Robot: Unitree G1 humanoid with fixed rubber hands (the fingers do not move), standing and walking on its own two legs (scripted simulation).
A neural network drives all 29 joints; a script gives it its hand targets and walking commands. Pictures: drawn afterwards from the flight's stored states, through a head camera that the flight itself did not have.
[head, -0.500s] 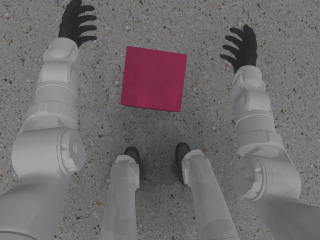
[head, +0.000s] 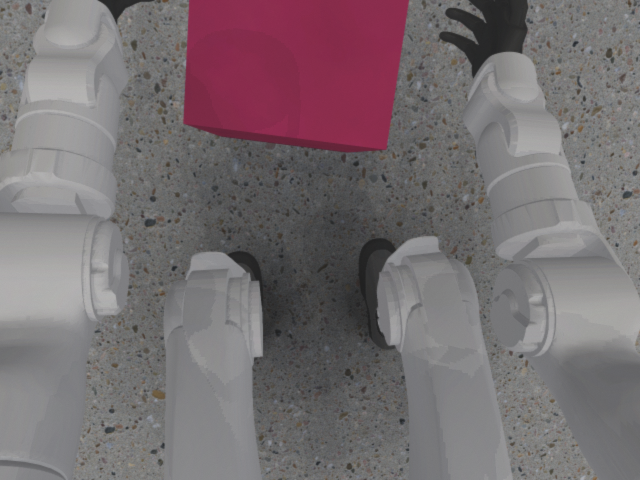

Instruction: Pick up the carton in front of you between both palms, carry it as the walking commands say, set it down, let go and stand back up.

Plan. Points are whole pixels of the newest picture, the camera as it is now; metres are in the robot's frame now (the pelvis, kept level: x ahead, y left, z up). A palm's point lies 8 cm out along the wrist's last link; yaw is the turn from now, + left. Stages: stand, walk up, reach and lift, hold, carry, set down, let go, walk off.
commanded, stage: reach and lift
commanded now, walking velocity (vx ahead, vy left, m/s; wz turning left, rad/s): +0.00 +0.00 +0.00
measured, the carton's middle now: (294, 62) +0.53 +0.03 -0.30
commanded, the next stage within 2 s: none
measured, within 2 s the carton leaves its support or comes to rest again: leaves its support in 1.00 s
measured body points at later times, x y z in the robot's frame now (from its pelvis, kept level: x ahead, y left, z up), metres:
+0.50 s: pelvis +0.00 +0.00 -0.05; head +0.37 +0.03 +0.20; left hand +0.56 +0.19 -0.24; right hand +0.53 -0.17 -0.23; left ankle +0.11 +0.12 -0.39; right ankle +0.12 -0.13 -0.39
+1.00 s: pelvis +0.00 +0.00 -0.05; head +0.36 +0.04 +0.21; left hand +0.56 +0.16 -0.23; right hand +0.54 -0.14 -0.22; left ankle +0.11 +0.12 -0.39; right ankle +0.12 -0.13 -0.39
